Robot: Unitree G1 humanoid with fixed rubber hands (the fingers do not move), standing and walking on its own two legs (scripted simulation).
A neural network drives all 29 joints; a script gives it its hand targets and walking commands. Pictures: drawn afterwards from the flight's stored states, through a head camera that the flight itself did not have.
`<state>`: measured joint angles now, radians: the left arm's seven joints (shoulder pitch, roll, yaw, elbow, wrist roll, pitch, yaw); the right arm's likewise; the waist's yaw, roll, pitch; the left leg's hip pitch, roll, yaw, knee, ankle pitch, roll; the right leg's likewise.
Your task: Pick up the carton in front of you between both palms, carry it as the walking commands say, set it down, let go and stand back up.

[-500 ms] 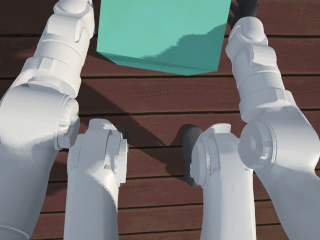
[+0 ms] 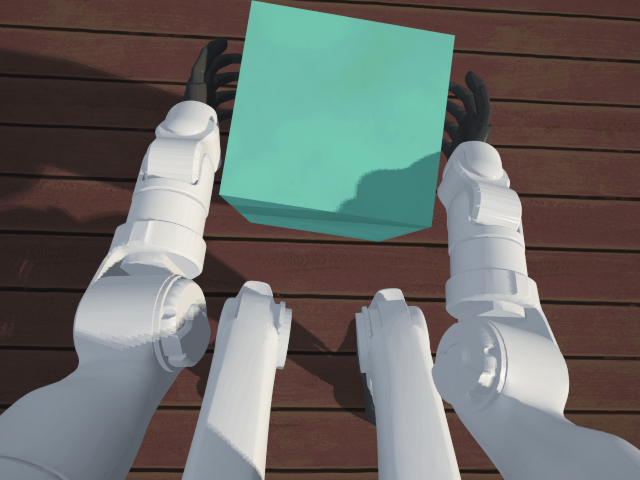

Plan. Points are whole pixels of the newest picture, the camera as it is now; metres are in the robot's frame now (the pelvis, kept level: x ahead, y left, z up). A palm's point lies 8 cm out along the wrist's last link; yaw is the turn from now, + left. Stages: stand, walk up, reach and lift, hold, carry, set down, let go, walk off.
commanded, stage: reach and lift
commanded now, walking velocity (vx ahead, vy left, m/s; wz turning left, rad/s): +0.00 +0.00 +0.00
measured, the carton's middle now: (330, 149) +0.50 +0.01 -0.14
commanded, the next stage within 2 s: none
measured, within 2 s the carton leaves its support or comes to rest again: neither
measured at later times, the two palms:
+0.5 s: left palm (154, 73) +0.47 +0.16 +0.07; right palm (554, 109) +0.46 -0.14 +0.08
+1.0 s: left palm out of the picture +0.42 +0.15 +0.23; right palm out of the picture +0.43 -0.15 +0.24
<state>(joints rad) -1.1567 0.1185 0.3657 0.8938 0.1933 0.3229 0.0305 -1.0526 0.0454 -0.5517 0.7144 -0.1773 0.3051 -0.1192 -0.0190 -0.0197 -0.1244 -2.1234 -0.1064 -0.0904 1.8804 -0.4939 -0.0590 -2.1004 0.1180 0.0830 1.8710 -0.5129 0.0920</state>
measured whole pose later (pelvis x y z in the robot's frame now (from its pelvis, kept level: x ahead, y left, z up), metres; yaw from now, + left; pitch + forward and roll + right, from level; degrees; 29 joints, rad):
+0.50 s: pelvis +0.04 +0.00 +0.12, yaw +1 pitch +37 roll -1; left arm -0.78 0.00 0.34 0.69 0.17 0.34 0.04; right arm -0.73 0.10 -0.43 0.60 -0.14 0.32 -0.10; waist -0.01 -0.02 -0.24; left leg -1.65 -0.10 -0.11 1.50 -0.50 -0.05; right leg -1.63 0.11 0.11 1.50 -0.51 0.06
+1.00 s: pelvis +0.10 +0.00 +0.26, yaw +1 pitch +19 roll +0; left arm -0.39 -0.10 0.29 0.60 0.18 0.32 0.04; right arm -0.38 0.15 -0.34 0.56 -0.18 0.30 -0.07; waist -0.01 -0.01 -0.21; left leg -0.85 -0.07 -0.14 0.91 -0.38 -0.03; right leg -0.84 0.08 0.14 0.91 -0.39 0.03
